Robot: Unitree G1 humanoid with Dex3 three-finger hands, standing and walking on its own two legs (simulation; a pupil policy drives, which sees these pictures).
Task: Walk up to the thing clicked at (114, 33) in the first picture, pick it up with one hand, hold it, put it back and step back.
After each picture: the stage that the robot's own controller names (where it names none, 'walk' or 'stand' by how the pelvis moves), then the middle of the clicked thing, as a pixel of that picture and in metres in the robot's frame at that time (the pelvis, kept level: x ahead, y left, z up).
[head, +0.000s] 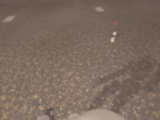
stand; (113, 37) +1.94 -0.52 -0.65
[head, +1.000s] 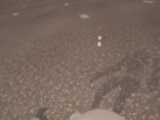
walk; (99, 41) +1.85 -0.03 -0.62
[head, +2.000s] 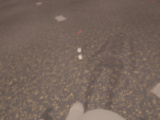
walk; (79, 53) +1.23 +0.33 -0.65
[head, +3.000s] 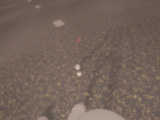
walk; (78, 70) +0.82 +0.29 -0.65
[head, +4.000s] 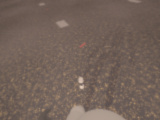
walk; (81, 83) +0.58 +0.20 -0.65
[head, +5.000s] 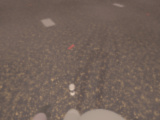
stand; (72, 89) +0.46 +0.22 -0.64
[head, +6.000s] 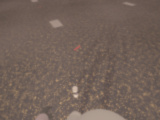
stand; (75, 92) +0.44 +0.20 -0.65
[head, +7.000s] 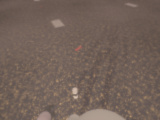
stand; (75, 93) +0.42 +0.19 -0.66
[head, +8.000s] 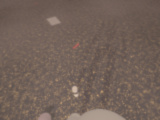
stand; (75, 91) +0.41 +0.20 -0.66
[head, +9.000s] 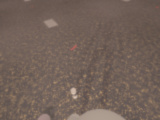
stand; (74, 93) +0.40 +0.22 -0.65
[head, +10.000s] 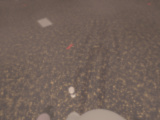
stand; (72, 92) +0.39 +0.24 -0.65
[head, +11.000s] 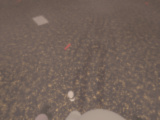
stand; (71, 96) +0.32 +0.22 -0.65
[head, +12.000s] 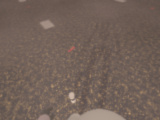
stand; (72, 97) +0.34 +0.23 -0.66
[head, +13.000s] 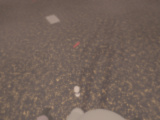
stand; (77, 91) +0.40 +0.17 -0.65
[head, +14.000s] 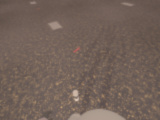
stand; (76, 95) +0.40 +0.19 -0.66
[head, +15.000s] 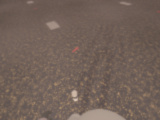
stand; (75, 96) +0.39 +0.20 -0.66
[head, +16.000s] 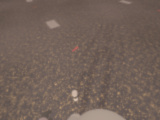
stand; (75, 95) +0.38 +0.20 -0.66
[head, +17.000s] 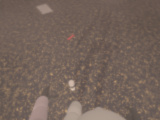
go down; (72, 85) +0.41 +0.21 -0.61
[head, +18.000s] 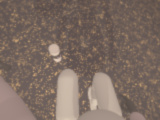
go down; (56, 54) +0.44 +0.28 -0.24
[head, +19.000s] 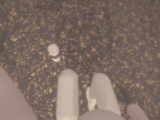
close in; (55, 54) +0.44 +0.29 -0.25
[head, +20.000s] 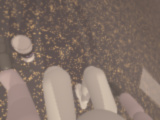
close in; (26, 51) +0.41 +0.33 -0.16
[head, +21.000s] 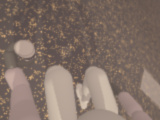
lift; (28, 53) +0.38 +0.33 -0.16
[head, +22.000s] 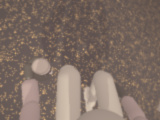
lift; (45, 69) +0.27 +0.30 -0.12
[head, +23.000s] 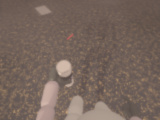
lift; (66, 75) +0.30 +0.17 +0.04
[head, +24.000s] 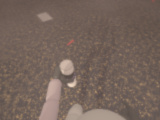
hold; (69, 75) +0.32 +0.15 +0.02
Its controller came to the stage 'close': yes
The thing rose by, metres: 0.66
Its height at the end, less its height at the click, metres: +0.64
